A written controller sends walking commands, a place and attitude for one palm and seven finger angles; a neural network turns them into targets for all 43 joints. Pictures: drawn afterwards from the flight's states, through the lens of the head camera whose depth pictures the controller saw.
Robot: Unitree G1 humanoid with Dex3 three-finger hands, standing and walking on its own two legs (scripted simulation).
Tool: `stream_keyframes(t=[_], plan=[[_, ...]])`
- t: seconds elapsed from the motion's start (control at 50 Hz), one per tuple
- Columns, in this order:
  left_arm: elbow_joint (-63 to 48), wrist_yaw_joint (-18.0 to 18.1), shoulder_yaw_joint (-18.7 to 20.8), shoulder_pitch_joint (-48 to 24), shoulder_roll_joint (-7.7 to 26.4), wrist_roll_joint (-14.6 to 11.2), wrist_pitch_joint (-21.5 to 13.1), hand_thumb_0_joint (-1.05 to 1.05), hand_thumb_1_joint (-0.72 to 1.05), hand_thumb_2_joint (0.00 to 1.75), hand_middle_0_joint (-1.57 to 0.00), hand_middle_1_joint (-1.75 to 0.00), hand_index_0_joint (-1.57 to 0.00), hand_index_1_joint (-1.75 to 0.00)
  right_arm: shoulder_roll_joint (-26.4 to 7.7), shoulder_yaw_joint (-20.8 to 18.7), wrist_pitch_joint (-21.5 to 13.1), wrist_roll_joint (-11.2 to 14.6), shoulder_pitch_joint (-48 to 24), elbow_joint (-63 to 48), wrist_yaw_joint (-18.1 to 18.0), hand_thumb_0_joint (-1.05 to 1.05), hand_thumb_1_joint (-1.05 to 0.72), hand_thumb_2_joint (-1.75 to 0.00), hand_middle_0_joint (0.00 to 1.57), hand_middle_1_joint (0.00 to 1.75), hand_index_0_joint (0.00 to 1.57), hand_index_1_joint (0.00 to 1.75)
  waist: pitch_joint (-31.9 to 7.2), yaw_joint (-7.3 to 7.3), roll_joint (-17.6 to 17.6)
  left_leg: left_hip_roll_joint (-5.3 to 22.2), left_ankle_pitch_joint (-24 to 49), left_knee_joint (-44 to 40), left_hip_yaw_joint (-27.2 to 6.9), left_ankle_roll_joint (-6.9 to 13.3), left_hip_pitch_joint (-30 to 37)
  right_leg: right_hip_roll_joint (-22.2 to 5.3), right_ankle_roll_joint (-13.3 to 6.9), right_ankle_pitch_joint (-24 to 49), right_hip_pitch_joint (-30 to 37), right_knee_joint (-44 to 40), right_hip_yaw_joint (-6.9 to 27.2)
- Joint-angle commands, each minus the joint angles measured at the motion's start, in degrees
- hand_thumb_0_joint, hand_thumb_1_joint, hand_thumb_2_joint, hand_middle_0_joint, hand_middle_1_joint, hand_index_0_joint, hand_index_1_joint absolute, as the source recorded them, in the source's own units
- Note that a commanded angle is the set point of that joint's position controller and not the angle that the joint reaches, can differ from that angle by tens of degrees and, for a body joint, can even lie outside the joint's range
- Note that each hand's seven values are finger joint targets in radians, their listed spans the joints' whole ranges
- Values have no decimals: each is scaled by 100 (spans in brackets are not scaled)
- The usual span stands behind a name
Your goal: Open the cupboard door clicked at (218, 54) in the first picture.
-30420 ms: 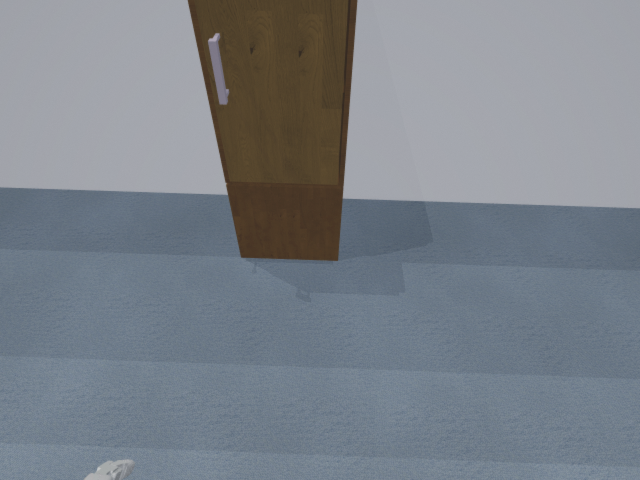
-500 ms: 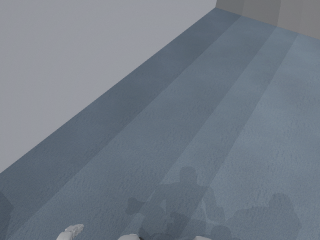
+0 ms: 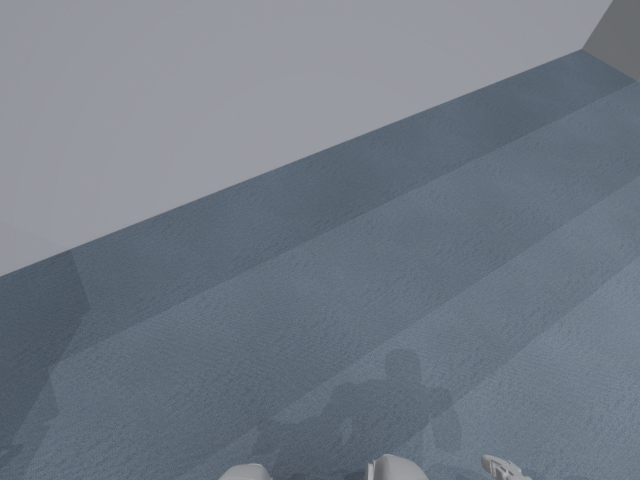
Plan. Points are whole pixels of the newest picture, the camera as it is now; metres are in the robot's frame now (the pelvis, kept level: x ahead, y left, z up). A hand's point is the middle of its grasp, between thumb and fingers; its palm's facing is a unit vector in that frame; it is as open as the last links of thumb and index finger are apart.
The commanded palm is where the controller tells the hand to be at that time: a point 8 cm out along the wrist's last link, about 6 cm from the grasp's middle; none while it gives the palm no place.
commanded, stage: turn to face it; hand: left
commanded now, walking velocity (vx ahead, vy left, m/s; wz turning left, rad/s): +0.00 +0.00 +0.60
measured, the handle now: out of the picture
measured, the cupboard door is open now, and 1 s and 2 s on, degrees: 47 47 47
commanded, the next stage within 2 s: none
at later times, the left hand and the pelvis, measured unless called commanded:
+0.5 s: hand out of the picture +0.02 +0.18 -0.17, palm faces +0.29 -0.94 -0.19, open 7.3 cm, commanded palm none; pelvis +0.00 -0.03 +0.00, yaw +18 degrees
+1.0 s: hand out of the picture -0.03 +0.18 -0.15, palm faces +0.55 -0.79 -0.28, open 7.3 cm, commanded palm none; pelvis +0.00 -0.05 +0.00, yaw +35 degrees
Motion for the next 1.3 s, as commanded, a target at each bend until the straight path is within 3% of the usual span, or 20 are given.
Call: stream_keyframes(t=[0.0, 0.14, 0.16, 0.2, 0.26, 0.34, 0.44, 0.46, 0.5, 0.52, 0.62, 0.82, 0.88, 0.98, 1.06, 1.1, 1.12, 1.14, 1.16, 1.28], plan=[[-597, -2, 132, -147, 430, -32, -184, 0, 90, 90, -20, -30, -20, -30, -1301, -333, -71, -23, 226, -288, -167, 0, -90, -90, 20, 30, 20, 30, -961, -181, 1165, 1317, 1915, -1432, -1580, 744, 883, 140, 6, 304, -288, -199, 300], [-570, 32, 153, 350, 452, -65, -275, 0, 90, 90, -20, -30, -20, -30, -1284, -408, 32, 0, -60, -381, -110, 0, -90, -90, 20, 30, 20, 30, -953, 82, 1181, 934, 995, -1062, -1835, 498, -246, 544, -146, 1081, 1650, -2868, 87], [-534, 62, 214, 622, 703, -28, -327, 0, 90, 90, -20, -30, -20, -30, -1109, -395, 38, 45, -175, -456, -87, 0, -90, -90, 20, 30, 20, 30, -974, 243, 586, 551, 351, -600, -1587, 230, -765, 188, -234, 1168, 2236, -3769, 454], [-634, 134, 303, 575, 1394, 50, -375, 0, 90, 90, -20, -30, -20, -30, -760, -343, 37, 58, -216, -628, -25, 0, -90, -90, 20, 30, 20, 30, -864, 330, -1583, -285, -1897, 2350, -332, -325, -1649, -2234, -1285, 970, 1951, -4885, 2699], [-899, 150, 171, -382, 794, 13, -357, 0, 90, 90, -20, -30, -20, -30, -725, -385, 185, 20, 214, -315, 75, 0, -90, -90, 20, 30, 20, 30, -684, -235, -1117, 132, -938, 3628, -277, -388, -1297, -1348, -1141, 1112, 1178, -4581, 1248], [-739, 137, 146, 87, 786, 20, -419, 0, 90, 90, -20, -30, -20, -30, -490, -225, 124, 70, -168, -374, 111, 0, -90, -90, 20, 30, 20, 30, -770, 27, -980, 157, -1068, 1895, 226, -559, -1052, -1197, -1116, 3895, 2110, -3862, 255], [-566, 89, 252, 388, 1078, -1, -397, 0, 90, 90, -20, -30, -20, -30, -504, -173, 7, 82, 99, -309, 94, 0, -90, -90, 20, 30, 20, 30, -1113, 14, -750, -55, -254, -246, 525, -422, 96, -1318, -839, 4193, 2204, -2952, -38], [-577, 65, 242, 274, 1006, -34, -378, 0, 90, 90, -20, -30, -20, -30, -655, -215, -21, 74, 348, -242, 101, 0, -90, -90, 20, 30, 20, 30, -1185, -151, -397, 28, 462, -913, 332, -350, 757, -1205, -578, 3747, 1746, -2483, -236], [-986, 30, 86, -102, 365, -84, -288, 0, 90, 90, -20, -30, -20, -30, -1761, -491, -61, -5, 1158, -149, -16, 0, -90, -90, 20, 30, 20, 30, -1332, -634, 2193, 2344, 3694, -1454, -2711, 948, 1983, -46, 163, -1066, -737, -236, -467], [-1050, 57, 86, -480, 544, -38, -226, 0, 90, 90, -20, -30, -20, -30, -1806, -492, -28, -28, 1408, -4, -68, 0, -90, -90, 20, 30, 20, 30, -1325, -725, 1477, 2466, 3643, -1294, -2622, 1302, 1801, -77, 17, -940, -826, 422, 228], [-690, 0, 130, -269, 427, -32, -187, 0, 90, 90, -20, -30, -20, -30, -1240, -319, -108, -10, 444, -230, -188, 0, -90, -90, 20, 30, 20, 30, -1027, -212, 1258, 1303, 2279, -1413, -1614, 727, 1089, 58, 12, 400, -543, 246, 397], [-582, 56, 153, 301, 484, -82, -282, 0, 90, 90, -20, -30, -20, -30, -1236, -409, 23, 15, 74, -330, -117, 0, -90, -90, 20, 30, 20, 30, -1082, 70, 1052, 808, 1135, -1047, -2069, 469, -104, 560, -185, 1185, 1826, -3220, 172], [-651, 152, 290, 420, 1327, 44, -384, 0, 90, 90, -20, -30, -20, -30, -792, -363, 23, 57, -116, -546, -25, 0, -90, -90, 20, 30, 20, 30, -839, 253, -1237, -317, -1840, 2225, -410, -328, -1595, -2226, -1397, 1397, 2064, -4771, 2610], [-822, 153, 121, -303, 714, 11, -399, 0, 90, 90, -20, -30, -20, -30, -608, -296, 146, 58, 30, -331, 100, 0, -90, -90, 20, 30, 20, 30, -555, -166, -1234, 177, -1081, 2623, -58, -501, -1141, -1189, -1156, 3365, 1653, -4083, 434], [-605, 124, 226, 284, 1023, 55, -404, 0, 90, 90, -20, -30, -20, -30, -441, -192, 35, 90, -222, -409, 120, 0, -90, -90, 20, 30, 20, 30, -868, 119, -766, -12, -954, 595, 396, -469, -500, -1335, -1060, 4243, 2302, -3319, 258], [-574, 82, 254, 281, 1082, -19, -373, 0, 90, 90, -20, -30, -20, -30, -572, -198, -14, 66, 209, -290, 106, 0, -90, -90, 20, 30, 20, 30, -1044, -106, -526, -115, 128, -585, 423, -386, 406, -1200, -689, 3916, 1913, -2632, -95], [-636, 53, 231, 251, 949, -63, -345, 0, 90, 90, -20, -30, -20, -30, -889, -282, -55, 48, 551, -223, 89, 0, -90, -90, 20, 30, 20, 30, -1281, -305, 184, 253, 1063, -1024, -117, -222, 1321, -1028, -383, 3131, 1186, -1852, -341], [-846, 11, 142, 182, 531, -98, -309, 0, 90, 90, -20, -30, -20, -30, -1549, -451, -100, -1, 957, -208, 37, 0, -90, -90, 20, 30, 20, 30, -1451, -522, 1906, 1888, 2958, -1265, -2348, 564, 2109, -191, 104, -78, -433, -555, -569], [-999, 43, 55, -270, 511, -53, -252, 0, 90, 90, -20, -30, -20, -30, -1760, -499, -51, 8, 1334, -100, -31, 0, -90, -90, 20, 30, 20, 30, -1486, -672, 1792, 2323, 3901, -1232, -2681, 1105, 2046, -59, 66, -1000, -760, 214, 28], [-740, -5, 120, -294, 415, -41, -206, 0, 90, 90, -20, -30, -20, -30, -1284, -346, -95, -48, 384, -281, -171, 0, -90, -90, 20, 30, 20, 30, -1014, -249, 1299, 1272, 2118, -1354, -1799, 751, 916, 125, -33, 125, -287, -180, 349]])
